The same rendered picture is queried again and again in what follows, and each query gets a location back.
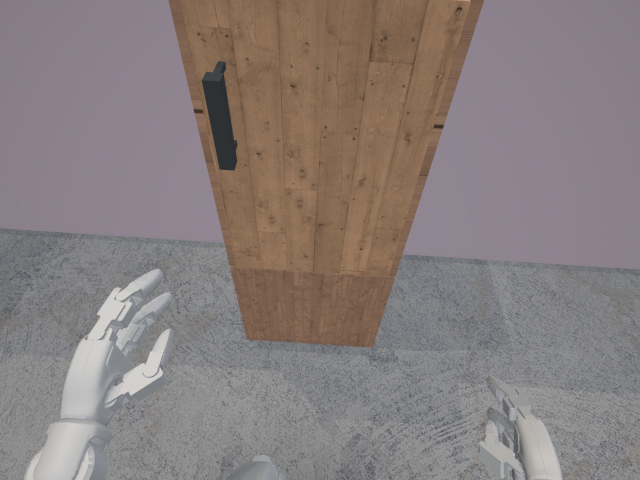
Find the left robot forearm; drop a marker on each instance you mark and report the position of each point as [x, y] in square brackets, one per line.
[74, 450]

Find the left robot shin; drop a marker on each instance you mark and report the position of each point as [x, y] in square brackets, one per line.
[261, 458]

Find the handle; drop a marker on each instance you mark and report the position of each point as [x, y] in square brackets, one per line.
[219, 115]

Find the right robot hand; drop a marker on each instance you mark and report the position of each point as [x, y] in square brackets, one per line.
[527, 452]

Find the cupboard door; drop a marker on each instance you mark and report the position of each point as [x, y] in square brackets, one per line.
[332, 104]

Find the left robot hand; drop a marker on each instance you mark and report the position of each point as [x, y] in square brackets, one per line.
[104, 355]

